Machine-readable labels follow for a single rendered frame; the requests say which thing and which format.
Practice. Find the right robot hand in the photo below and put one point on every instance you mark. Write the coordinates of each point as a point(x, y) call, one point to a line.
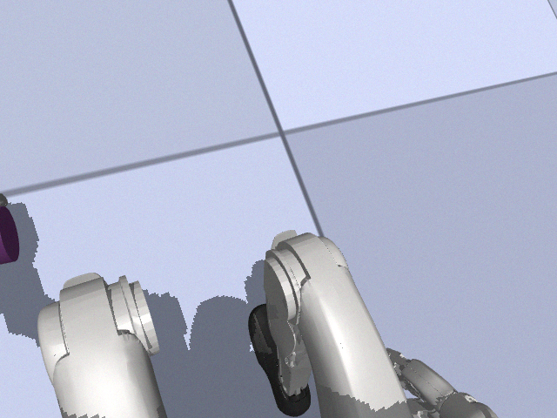
point(424, 383)

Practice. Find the right robot arm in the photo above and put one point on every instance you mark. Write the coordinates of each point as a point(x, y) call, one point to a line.
point(463, 405)

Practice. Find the right robot foot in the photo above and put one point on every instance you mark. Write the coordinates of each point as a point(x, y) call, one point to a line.
point(266, 352)

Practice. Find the can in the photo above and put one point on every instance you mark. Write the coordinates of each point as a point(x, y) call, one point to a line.
point(9, 243)

